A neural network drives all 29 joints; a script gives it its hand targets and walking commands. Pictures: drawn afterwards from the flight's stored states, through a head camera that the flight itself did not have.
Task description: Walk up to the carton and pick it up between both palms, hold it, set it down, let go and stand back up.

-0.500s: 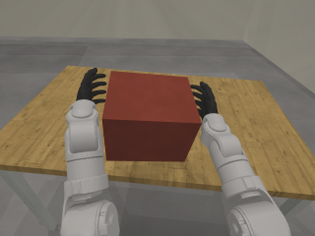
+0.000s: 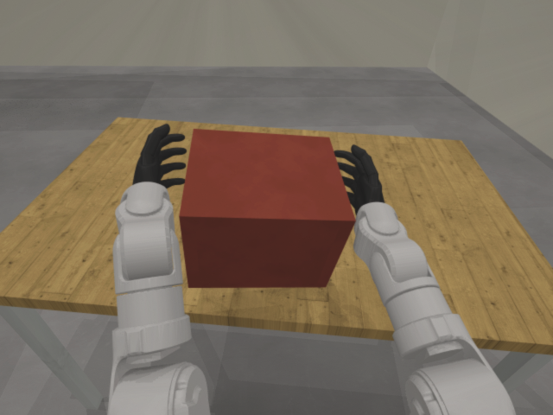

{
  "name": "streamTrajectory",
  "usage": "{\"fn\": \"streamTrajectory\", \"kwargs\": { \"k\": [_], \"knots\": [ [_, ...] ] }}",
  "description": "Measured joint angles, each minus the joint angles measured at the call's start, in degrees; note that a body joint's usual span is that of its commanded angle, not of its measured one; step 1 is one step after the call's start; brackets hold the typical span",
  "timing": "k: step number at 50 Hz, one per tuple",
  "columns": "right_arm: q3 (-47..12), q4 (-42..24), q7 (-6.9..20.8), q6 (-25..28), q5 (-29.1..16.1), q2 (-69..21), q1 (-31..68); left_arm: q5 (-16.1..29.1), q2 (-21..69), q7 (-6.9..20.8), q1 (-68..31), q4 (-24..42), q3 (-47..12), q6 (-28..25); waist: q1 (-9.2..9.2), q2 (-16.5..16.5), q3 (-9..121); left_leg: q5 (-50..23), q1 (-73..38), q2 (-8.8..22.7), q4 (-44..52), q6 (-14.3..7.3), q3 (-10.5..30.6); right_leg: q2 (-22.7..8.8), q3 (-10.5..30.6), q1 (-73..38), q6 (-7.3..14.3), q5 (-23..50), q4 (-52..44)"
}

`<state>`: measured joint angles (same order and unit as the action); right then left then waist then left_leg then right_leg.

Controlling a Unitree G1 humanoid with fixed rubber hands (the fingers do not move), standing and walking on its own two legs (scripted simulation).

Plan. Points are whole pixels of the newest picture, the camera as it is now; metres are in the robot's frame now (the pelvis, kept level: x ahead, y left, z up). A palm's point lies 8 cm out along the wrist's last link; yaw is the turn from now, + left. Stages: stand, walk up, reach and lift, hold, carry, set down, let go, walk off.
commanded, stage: hold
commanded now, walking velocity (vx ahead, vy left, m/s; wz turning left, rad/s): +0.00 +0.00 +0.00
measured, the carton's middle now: (261, 210) +0.37 +0.01 +0.15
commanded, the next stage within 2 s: none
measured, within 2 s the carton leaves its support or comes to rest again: neither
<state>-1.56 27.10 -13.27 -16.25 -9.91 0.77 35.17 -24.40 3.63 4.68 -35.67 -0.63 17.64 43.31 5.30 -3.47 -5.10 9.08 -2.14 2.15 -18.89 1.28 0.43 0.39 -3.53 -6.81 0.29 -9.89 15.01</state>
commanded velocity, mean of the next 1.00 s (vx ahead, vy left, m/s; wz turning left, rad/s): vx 0.00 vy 0.00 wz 0.00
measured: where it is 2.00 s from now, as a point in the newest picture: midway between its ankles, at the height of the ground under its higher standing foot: outside the picture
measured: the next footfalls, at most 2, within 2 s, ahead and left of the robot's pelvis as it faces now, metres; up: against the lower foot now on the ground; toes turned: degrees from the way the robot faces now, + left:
none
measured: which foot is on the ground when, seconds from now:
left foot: down 0.00-1.00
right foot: down 0.00-1.00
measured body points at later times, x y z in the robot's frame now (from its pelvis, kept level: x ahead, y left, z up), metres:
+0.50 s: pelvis +0.00 +0.00 +0.00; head -0.06 +0.02 +0.45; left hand +0.36 +0.16 +0.22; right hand +0.36 -0.14 +0.19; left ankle +0.03 +0.13 -0.75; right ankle +0.00 -0.11 -0.75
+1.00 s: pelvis -0.01 +0.00 +0.00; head -0.06 +0.03 +0.45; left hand +0.36 +0.16 +0.22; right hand +0.35 -0.14 +0.18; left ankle +0.03 +0.13 -0.75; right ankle +0.00 -0.11 -0.75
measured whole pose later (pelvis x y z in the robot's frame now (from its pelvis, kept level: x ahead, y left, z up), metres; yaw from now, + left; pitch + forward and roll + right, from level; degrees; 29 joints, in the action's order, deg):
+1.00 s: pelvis -0.01 +0.00 +0.00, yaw +0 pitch -12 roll -1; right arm 0.5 28.9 -12.8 -15.8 -8.3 -0.4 36.0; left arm -25.1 3.5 5.3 -37.4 -3.3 18.5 43.0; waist 5.3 -3.7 -5.1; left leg 7.9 -1.6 2.0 -18.4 1.1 0.2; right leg 0.2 -3.4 -5.9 0.2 -9.0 15.2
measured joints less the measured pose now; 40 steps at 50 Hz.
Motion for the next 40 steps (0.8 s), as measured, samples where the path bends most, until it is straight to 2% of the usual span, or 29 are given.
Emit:
{"fn": "streamTrajectory", "kwargs": {
  "k": [14,40],
  "knots": [
    [-0.5,-1.5,-0.4,-1.2,-0.5,0.0,-0.3,0.1,0.0,0.3,0.8,1.3,0.0,0.7,0.25,0.2,0.2,0.0,-0.2,0.0,0.0,0.1,0.1,0.0,-0.1,-0.2,0.0,-0.1,0.0],
    [1.5,1.0,0.1,-0.5,1.2,-1.0,0.9,-0.6,-0.2,0.8,-1.3,-1.8,1.0,0.1,-0.05,-0.3,0.3,-1.2,0.3,0.0,0.6,-0.1,-0.1,-0.1,0.1,0.7,0.0,0.8,0.1]
  ]
}}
